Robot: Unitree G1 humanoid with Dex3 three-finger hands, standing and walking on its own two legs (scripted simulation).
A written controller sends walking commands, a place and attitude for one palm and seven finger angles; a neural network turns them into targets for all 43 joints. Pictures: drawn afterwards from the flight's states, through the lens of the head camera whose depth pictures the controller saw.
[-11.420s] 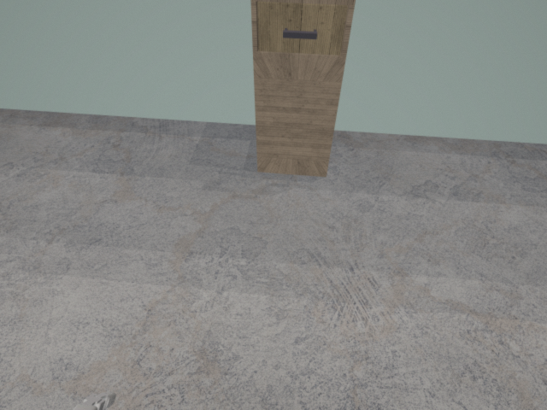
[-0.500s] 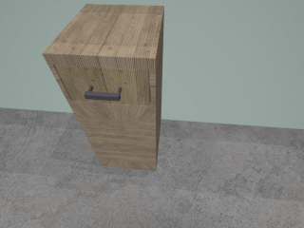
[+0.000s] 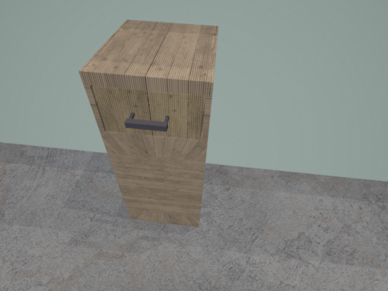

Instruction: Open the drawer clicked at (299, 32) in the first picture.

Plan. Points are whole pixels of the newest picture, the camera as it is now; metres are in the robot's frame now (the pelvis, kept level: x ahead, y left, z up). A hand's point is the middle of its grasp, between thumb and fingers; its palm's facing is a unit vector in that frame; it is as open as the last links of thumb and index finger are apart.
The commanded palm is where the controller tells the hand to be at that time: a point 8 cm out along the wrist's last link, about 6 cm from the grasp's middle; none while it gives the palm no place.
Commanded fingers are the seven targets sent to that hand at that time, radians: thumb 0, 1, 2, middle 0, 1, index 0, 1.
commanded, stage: come to a stop and stand still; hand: left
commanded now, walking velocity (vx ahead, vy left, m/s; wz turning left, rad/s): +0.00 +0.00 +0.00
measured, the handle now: (148, 121) +0.60 +0.19 -0.01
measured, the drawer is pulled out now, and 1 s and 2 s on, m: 0.00 0.00 0.00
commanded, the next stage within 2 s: look again from close up in 0.08 s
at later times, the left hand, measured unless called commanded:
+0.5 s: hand out of the picture -0.01 +0.13 -0.18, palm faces +0.06 -0.99 -0.13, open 7.4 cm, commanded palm none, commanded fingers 0.00 0.90 0.90 -0.20 -0.30 -0.20 -0.30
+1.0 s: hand out of the picture -0.01 +0.13 -0.18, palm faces +0.10 -0.99 -0.14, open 7.4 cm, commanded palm none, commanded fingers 0.00 0.90 0.90 -0.20 -0.30 -0.20 -0.30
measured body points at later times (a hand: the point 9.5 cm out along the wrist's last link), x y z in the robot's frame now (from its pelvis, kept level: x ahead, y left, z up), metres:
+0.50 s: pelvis +0.01 -0.02 +0.00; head +0.00 -0.02 +0.45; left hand -0.02 +0.18 -0.16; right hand -0.01 -0.22 -0.16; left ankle +0.00 +0.10 -0.74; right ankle +0.04 -0.15 -0.74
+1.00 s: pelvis +0.02 -0.02 +0.00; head +0.02 -0.01 +0.45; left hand -0.01 +0.19 -0.17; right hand -0.01 -0.22 -0.16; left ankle +0.00 +0.10 -0.74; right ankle +0.04 -0.15 -0.74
